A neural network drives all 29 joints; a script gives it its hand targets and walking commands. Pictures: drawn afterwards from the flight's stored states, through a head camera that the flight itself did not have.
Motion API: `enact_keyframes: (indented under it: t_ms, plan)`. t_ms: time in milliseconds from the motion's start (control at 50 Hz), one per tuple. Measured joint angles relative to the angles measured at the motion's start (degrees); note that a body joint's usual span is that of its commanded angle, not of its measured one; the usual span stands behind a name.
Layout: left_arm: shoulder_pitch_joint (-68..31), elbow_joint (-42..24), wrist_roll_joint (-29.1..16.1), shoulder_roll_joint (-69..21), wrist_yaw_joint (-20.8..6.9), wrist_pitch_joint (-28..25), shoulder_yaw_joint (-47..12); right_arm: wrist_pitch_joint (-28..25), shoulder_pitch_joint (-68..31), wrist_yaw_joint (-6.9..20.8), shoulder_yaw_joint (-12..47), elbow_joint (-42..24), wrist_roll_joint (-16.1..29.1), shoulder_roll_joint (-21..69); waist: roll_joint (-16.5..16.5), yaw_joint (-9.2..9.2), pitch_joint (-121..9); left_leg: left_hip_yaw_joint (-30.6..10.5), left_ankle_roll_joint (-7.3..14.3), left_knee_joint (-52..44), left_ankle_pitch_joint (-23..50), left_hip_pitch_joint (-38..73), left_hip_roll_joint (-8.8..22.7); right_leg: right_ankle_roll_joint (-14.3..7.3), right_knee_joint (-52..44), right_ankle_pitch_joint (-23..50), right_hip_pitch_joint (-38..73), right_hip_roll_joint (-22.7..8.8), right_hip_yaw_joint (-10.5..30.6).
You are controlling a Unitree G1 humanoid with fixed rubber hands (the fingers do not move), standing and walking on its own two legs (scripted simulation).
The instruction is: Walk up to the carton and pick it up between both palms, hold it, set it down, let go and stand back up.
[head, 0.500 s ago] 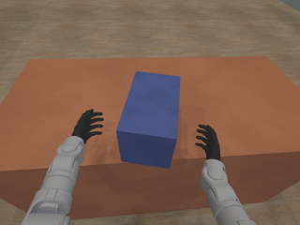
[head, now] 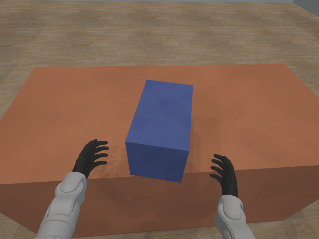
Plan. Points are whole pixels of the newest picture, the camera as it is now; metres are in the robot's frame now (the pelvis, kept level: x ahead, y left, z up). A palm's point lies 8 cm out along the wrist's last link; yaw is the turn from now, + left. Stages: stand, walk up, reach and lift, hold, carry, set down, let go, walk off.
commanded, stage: set down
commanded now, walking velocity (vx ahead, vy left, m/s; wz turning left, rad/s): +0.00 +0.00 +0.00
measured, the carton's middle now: (162, 128) +0.46 -0.03 +0.00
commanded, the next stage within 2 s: let go in 1.30 s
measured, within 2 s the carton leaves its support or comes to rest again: neither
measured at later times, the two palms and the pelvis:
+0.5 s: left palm (79, 197) +0.25 +0.21 -0.02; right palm (226, 203) +0.21 -0.17 -0.02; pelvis +0.02 +0.00 +0.00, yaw +0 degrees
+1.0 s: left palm (84, 210) +0.23 +0.20 -0.04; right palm (236, 210) +0.19 -0.19 -0.03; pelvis +0.02 +0.00 +0.00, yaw +0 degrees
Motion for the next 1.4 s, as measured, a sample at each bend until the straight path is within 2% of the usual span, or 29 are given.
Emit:
enact_keyframes:
  t_ms: [240, 400, 680, 1060, 1400]
  plan:
    - [8.69, -4.79, -0.89, 0.63, 0.00, -2.84, -1.06, -1.08, 5.79, 1.69, 0.03, -1.91, 0.00, 0.11, 0.00, 0.82, 0.92, 0.01, 0.00, 0.00, -0.85, 1.47, 0.00, 0.00, 0.00, -0.86, 1.46, -0.01, 0.00]
    - [14.03, -7.68, -0.89, 0.67, 0.52, -2.86, -1.84, -1.77, 8.83, 4.02, -0.01, -1.93, 0.00, 0.11, 0.00, 1.57, 1.55, 0.02, 0.00, 0.00, -1.46, 2.27, 0.00, 0.00, 0.00, -1.48, 2.26, -0.01, 0.00]
    - [18.82, -10.77, -0.17, -1.61, 2.02, 0.42, -4.08, -1.31, 11.37, 7.78, -1.52, -1.91, 0.01, -0.03, 0.13, 1.67, 2.46, 0.03, 0.00, 0.00, -2.20, 4.17, 0.00, 0.00, 0.00, -2.23, 4.15, -0.01, 0.00]
    - [20.15, -10.90, 4.69, -3.89, 4.40, 6.33, -3.87, 4.07, 11.42, 13.69, -5.09, -1.09, 0.00, -4.56, 1.06, 1.74, 3.11, 0.03, 0.00, -0.16, -2.24, 4.97, 0.00, -0.04, 0.00, -2.35, 4.88, -0.01, 0.00]
    - [20.63, -5.92, 7.43, -5.43, 5.39, 5.77, -1.56, -0.70, 11.45, 17.27, -6.18, 7.80, 0.00, -7.04, 1.40, 1.74, 3.16, 0.06, 0.00, -0.72, -2.77, 5.24, 0.02, -0.07, 0.00, -3.16, 4.88, -0.01, 0.00]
